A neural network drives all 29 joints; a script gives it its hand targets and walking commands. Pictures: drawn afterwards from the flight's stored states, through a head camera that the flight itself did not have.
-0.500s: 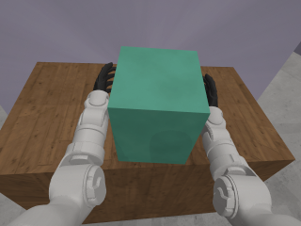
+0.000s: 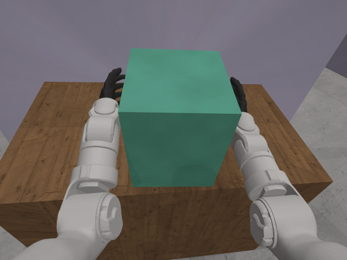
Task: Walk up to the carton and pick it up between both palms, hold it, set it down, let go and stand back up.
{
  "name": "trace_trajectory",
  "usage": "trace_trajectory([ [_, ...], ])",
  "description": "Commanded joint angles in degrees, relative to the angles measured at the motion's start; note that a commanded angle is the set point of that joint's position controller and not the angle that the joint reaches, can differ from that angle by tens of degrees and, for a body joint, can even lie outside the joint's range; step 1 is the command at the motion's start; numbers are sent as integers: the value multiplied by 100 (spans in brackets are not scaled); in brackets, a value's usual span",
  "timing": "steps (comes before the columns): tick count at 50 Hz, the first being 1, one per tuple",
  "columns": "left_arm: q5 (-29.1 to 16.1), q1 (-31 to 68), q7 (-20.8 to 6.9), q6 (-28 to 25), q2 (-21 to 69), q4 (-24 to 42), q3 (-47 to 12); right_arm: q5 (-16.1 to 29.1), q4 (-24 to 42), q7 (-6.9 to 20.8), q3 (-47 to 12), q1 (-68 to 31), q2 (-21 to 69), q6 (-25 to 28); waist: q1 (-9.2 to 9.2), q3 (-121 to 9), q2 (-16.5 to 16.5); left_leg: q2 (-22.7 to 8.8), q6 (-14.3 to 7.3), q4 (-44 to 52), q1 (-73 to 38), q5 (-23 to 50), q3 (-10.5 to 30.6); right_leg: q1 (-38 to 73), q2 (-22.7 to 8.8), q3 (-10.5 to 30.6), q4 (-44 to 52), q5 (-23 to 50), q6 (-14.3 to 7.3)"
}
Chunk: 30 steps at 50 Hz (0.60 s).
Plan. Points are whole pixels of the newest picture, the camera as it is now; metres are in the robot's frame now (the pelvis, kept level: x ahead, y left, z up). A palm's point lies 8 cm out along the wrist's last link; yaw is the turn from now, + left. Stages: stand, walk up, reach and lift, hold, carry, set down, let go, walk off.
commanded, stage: reach and lift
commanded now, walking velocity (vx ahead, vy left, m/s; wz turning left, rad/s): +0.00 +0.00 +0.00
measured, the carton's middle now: (174, 121) +0.39 +0.00 +0.14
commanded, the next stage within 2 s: hold in 1.56 s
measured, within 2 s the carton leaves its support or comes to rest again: neither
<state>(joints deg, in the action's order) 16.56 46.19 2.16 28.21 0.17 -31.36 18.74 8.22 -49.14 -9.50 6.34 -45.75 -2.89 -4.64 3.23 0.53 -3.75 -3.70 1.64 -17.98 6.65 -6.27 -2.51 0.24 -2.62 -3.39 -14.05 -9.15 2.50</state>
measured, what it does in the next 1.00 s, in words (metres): stands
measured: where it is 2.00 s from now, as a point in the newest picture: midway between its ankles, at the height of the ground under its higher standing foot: outside the picture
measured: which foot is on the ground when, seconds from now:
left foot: down 0.00-1.00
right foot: down 0.00-1.00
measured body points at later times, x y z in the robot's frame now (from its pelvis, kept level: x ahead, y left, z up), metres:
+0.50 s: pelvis +0.00 +0.00 +0.00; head -0.05 +0.02 +0.45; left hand +0.40 +0.14 +0.20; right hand +0.39 -0.16 +0.20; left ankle +0.04 +0.14 -0.75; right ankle -0.01 -0.14 -0.75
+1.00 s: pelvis +0.00 +0.00 +0.00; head -0.05 +0.02 +0.44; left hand +0.40 +0.14 +0.22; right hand +0.40 -0.16 +0.24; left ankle +0.04 +0.14 -0.75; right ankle -0.01 -0.14 -0.75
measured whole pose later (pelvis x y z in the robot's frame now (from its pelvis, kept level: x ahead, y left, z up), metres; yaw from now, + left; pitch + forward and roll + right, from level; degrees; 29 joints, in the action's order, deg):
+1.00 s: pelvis +0.00 +0.00 +0.00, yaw +0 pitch -4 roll -1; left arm 11.6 46.6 3.7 45.1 -1.9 -21.5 17.2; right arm 20.5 -41.9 -13.7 -4.0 -53.2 -9.3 -25.2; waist 5.7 -4.4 -1.2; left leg -3.6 1.9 -20.9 8.3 -8.2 -0.8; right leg -0.8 -1.9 -2.3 -15.7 -10.4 2.4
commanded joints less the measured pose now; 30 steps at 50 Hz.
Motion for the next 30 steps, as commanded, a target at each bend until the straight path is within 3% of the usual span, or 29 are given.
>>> trace_trajectory([
  [1, -622, 3879, -833, -293, 3734, 967, -2453, 310, 1996, 415, -1758, -5085, 3251, 131, 144, -2926, 508, 523, 10, -255, -1982, 1443, -22, -368, 604, -173, 137, 995, 20],
  [9, -750, 3844, -790, 134, 3767, 1373, -2630, 664, 2261, 352, -2018, -5071, 3311, -307, 249, -2783, 611, 529, 50, -292, -1937, 1426, 56, -422, 659, -158, 97, 920, 29],
  [20, -943, 3994, -734, 500, 3729, 1840, -2782, 1138, 2995, 187, -2582, -5387, 3647, -874, 203, -2973, 439, 623, -18, -359, -1757, 1313, 94, -240, 661, -24, 2, 1318, 143],
  [30, -1088, 4241, -726, 767, 3671, 1952, -2829, 1394, 3010, 83, -2651, -5497, 3724, -1373, 251, -2894, 427, 640, -26, -313, -1605, 1081, 132, -316, 687, 31, -5, 1205, 187],
])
